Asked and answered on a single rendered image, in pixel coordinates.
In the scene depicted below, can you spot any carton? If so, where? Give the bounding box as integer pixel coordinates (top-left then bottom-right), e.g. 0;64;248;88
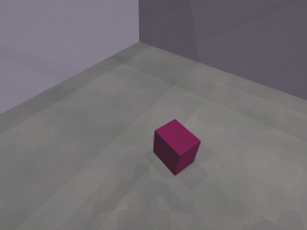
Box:
153;119;201;175

